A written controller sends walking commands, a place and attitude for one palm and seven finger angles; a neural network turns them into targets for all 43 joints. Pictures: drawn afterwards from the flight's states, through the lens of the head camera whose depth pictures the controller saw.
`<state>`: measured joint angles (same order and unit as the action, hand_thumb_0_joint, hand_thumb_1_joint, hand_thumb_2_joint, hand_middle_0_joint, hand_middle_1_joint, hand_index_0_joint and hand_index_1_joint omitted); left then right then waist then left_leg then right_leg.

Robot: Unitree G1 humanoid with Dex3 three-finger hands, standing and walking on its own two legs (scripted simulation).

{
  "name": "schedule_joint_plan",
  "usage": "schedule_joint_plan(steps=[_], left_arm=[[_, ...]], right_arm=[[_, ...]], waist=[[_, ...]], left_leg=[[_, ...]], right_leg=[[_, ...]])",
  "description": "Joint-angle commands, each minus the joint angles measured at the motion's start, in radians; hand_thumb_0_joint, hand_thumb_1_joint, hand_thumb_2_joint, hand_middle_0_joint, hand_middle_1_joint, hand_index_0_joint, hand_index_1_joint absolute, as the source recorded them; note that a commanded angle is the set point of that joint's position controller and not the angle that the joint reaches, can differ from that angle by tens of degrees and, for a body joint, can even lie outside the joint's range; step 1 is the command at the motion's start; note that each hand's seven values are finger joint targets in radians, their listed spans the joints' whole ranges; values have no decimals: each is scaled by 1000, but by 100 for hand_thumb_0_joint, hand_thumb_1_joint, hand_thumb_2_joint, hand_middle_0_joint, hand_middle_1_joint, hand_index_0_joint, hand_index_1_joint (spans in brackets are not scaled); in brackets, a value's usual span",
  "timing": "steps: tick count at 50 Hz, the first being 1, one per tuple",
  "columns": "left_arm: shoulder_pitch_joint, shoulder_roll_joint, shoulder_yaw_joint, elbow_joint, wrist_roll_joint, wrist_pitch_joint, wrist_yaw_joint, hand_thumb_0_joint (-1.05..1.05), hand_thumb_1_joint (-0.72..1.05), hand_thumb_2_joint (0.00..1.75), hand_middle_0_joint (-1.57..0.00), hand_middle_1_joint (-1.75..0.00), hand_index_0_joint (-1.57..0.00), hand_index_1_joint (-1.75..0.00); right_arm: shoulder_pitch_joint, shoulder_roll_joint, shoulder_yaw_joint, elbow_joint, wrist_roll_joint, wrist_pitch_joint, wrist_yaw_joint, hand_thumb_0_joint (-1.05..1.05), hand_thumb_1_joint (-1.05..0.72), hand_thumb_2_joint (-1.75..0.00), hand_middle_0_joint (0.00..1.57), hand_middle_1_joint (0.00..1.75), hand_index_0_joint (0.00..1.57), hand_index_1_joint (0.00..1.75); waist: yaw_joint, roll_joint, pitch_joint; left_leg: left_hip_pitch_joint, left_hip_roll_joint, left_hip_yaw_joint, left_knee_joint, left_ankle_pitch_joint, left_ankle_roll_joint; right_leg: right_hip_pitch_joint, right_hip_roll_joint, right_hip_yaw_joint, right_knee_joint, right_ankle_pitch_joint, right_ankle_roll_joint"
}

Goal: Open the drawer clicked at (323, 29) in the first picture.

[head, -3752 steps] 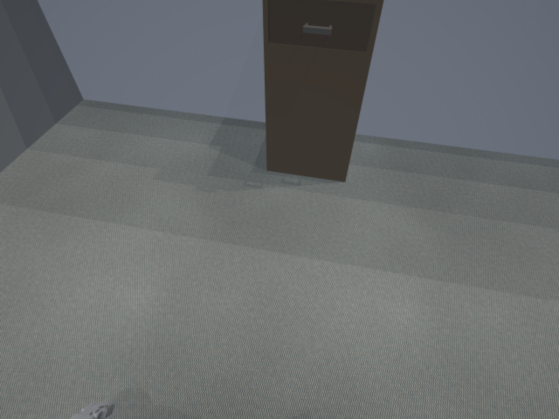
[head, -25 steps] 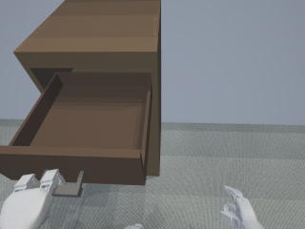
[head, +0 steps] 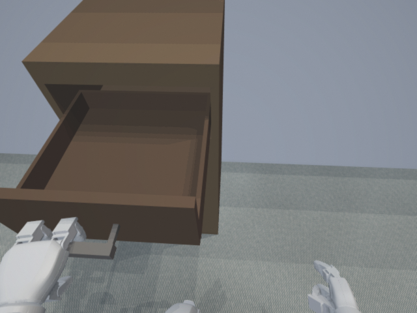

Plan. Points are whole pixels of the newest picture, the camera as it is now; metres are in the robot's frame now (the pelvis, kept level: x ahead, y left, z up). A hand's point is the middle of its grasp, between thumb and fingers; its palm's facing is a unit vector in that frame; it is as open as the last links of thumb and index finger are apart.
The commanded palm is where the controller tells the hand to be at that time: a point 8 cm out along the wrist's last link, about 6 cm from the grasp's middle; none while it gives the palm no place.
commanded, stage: open the thumb to release the handle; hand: left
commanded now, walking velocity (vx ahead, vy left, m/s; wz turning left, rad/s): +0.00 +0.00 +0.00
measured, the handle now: (87, 238) +0.22 +0.25 +0.05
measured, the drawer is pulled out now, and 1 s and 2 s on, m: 0.30 0.30 0.30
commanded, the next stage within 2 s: lift the hand off the handle in 0.12 s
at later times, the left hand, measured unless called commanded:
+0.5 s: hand (58, 272) +0.17 +0.29 +0.02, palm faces +0.03 -0.05 -1.00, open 13.7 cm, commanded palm +0.15 +0.28 +0.08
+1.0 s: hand (44, 258) +0.17 +0.28 +0.08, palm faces +0.04 -0.07 -1.00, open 13.5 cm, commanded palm +0.15 +0.27 +0.15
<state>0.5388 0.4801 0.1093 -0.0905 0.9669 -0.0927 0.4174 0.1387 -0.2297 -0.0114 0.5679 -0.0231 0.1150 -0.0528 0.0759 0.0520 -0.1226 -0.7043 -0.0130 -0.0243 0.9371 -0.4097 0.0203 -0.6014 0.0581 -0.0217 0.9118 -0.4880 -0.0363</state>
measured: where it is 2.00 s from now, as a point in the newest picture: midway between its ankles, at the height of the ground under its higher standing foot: outside the picture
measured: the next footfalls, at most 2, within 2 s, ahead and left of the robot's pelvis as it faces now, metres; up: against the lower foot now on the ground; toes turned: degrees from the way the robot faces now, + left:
none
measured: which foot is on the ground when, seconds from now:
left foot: down 0.00-1.00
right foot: down 0.00-1.00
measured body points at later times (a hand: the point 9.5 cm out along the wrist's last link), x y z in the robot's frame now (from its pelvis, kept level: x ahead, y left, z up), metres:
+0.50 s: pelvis +0.00 +0.00 +0.00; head +0.02 -0.01 +0.45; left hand +0.16 +0.28 +0.08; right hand +0.20 -0.22 -0.09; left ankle +0.03 +0.11 -0.69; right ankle -0.02 -0.10 -0.69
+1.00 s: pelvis +0.00 +0.01 +0.02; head +0.01 -0.02 +0.47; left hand +0.16 +0.28 +0.13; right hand +0.22 -0.20 -0.07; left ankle +0.03 +0.11 -0.69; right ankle -0.02 -0.10 -0.69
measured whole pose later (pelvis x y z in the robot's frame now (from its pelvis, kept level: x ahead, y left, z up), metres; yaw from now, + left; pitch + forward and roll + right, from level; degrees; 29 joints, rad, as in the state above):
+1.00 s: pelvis +0.00 +0.01 +0.02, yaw +0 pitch +5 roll -1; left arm 0.55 0.49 0.06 -0.28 0.91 0.02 0.26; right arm 0.14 -0.23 0.02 0.55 -0.01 0.10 -0.05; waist 0.10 0.07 -0.09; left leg -0.52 -0.02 -0.02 0.80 -0.36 0.03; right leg -0.42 0.05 -0.01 0.76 -0.43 -0.02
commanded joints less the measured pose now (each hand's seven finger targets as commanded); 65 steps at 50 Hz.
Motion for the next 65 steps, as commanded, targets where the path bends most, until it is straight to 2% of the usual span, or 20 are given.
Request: schedule_joint_plan(steps=[1, 3, 9, 10, 11, 13, 14, 15, 19, 20, 23, 24, 25, 29, 33, 36, 42, 45, 53, 65], left_arm=[[-49, 221, 196, -145, -18, 39, 40, 0, -50, 30, -30, -120, -30, -120], [-50, 214, 187, -136, -20, 43, 35, 0, -50, 30, -30, -120, -30, -120], [-9, 245, 228, -130, -26, 28, 33, 0, -50, 30, -30, -120, -30, -120], [0, 220, 204, -110, -28, 30, 31, 0, -50, 30, -30, -120, -30, -120], [22, 62, 39, -207, -46, 23, 17, 0, -50, 30, -30, -120, -30, -120], [28, 128, 96, -175, -40, 25, 20, 0, -50, 30, -30, -120, -30, -120], [-4, 167, 125, -206, -20, 23, 28, 0, -50, 30, -30, -120, -30, -120], [-13, 145, 98, -201, -3, 28, 35, 0, -50, 30, -30, -120, -30, -120], [-59, 187, 140, -209, 24, 40, 53, 0, -50, 30, -30, -120, -30, -120], [-42, 146, 104, -182, 19, 50, 51, 0, -50, 30, -30, -120, -30, -120], [-112, 145, 89, -168, 5, 64, 34, 0, -50, 30, -30, -120, -30, -120], [-116, 159, 97, -170, 8, 65, 28, 0, -50, 30, -30, -120, -30, -120], [-126, 122, 53, -153, 5, 72, 18, 0, -50, 30, -30, -120, -30, -120], [-136, 166, 70, -274, -1, 71, -2, 0, -50, 30, -30, -120, -30, -120], [-98, 176, 84, -287, -14, 73, -27, 0, -50, 30, -30, -120, -30, -120], [-65, 178, 94, -340, -15, 65, -32, 0, -50, 30, -30, -120, -30, -120], [-26, 170, 99, -357, -34, 100, -57, 0, -50, 30, -30, -120, -30, -120], [-50, 171, 89, -374, -49, 116, -84, 0, -50, 30, -30, -120, -30, -120], [-97, 218, 113, -477, -70, 102, -147, 0, -50, 30, -30, -120, -30, -120], [-83, 246, 142, -560, -109, 118, -214, 0, -50, 30, -30, -120, -30, -120]], right_arm=[[-117, -114, -38, -157, 4, -55, -12, 0, -90, -90, 20, 30, 20, 30], [-112, -114, -40, -154, 7, -56, -15, 0, -90, -90, 20, 30, 20, 30], [-121, -108, -34, -156, 5, -56, -14, 0, -90, -90, 20, 30, 20, 30], [-120, -106, -39, -156, 10, -58, -14, 0, -90, -90, 20, 30, 20, 30], [-131, -103, -35, -179, 1, -70, 4, 0, -90, -90, 20, 30, 20, 30], [-117, -111, -41, -168, 5, -73, 8, 0, -90, -90, 20, 30, 20, 30], [-120, -114, -37, -170, -4, -67, 10, 0, -90, -90, 20, 30, 20, 30], [-118, -111, -40, -172, -4, -69, 10, 0, -90, -90, 20, 30, 20, 30], [-120, -110, -35, -171, -9, -56, 10, 0, -90, -90, 20, 30, 20, 30], [-113, -107, -40, -172, -2, -58, 8, 0, -90, -90, 20, 30, 20, 30], [-113, -112, -37, -168, 4, -62, -1, 0, -90, -90, 20, 30, 20, 30], [-119, -111, -34, -169, 1, -59, -3, 0, -90, -90, 20, 30, 20, 30], [-114, -108, -37, -164, 8, -63, -6, 0, -90, -90, 20, 30, 20, 30], [-121, -107, -26, -178, 2, -70, -6, 0, -90, -90, 20, 30, 20, 30], [-126, -104, -22, -175, 8, -74, -9, 0, -90, -90, 20, 30, 20, 30], [-130, -101, -17, -182, 4, -78, 0, 0, -90, -90, 20, 30, 20, 30], [-134, -101, -19, -189, 15, -74, 6, 0, -90, -90, 20, 30, 20, 30], [-141, -100, -12, -190, 21, -73, 1, 0, -90, -90, 20, 30, 20, 30], [-145, -108, 0, -196, 19, -83, -11, 0, -90, -90, 20, 30, 20, 30], [-156, -108, 4, -199, 29, -81, -9, 0, -90, -90, 20, 30, 20, 30]], waist=[[7, 8, -160], [-2, 4, -151], [21, 15, -157], [9, 10, -115], [-2, 36, -153], [-13, -6, -127], [-1, -8, -155], [-10, -4, -137], [1, 12, -159], [-8, 3, -130], [-22, -7, -121], [-11, -6, -140], [-24, -13, -120], [2, 39, -196], [-3, 11, -126], [12, 50, -128], [12, -7, -99], [12, 7, -75], [21, 54, -86], [35, 46, -63]], left_leg=[[208, -23, -1, -129, 155, 12], [207, -21, 0, -130, 155, 13], [206, -26, 3, -135, 159, 11], [190, -24, 3, -134, 144, 12], [231, -23, 5, -138, 160, 12], [218, -14, -3, -134, 164, 15], [220, -20, -4, -134, 162, 12], [213, -19, 1, -130, 149, 14], [227, -23, 2, -124, 150, 11], [214, -20, 0, -127, 132, 12], [215, -19, -5, -134, 120, 15], [228, -22, -3, -136, 119, 14], [224, -20, -4, -141, 111, 16], [297, -17, -5, -163, 170, 14], [295, -11, -8, -185, 176, 13], [323, -9, -7, -196, 202, 8], [338, -4, -7, -228, 197, 7], [352, -4, -7, -254, 193, 7], [438, 0, -5, -293, 259, 5], [506, 6, 2, -349, 325, 1]], right_leg=[[-1, -6, 35, -180, 248, 4], [4, -5, 36, -186, 257, 4], [25, -8, 44, -190, 261, 4], [10, -4, 41, -195, 251, 5], [4, -10, 27, -191, 251, 5], [-15, -1, 25, -188, 242, 3], [-10, -5, 33, -183, 241, 3], [-25, -7, 28, -183, 233, 4], [-31, -7, 40, -178, 225, -2], [-36, -4, 26, -179, 210, 0], [-35, -3, 28, -192, 198, 2], [-30, -5, 37, -195, 189, 4], [-30, -3, 28, -198, 184, 5], [13, -11, 24, -203, 216, -1], [26, -8, 21, -229, 221, 0], [31, -9, 15, -231, 231, -2], [69, -9, 12, -266, 237, 6], [93, -13, 10, -288, 229, 8], [161, -20, 11, -350, 266, 7], [239, -26, 1, -411, 326, 15]])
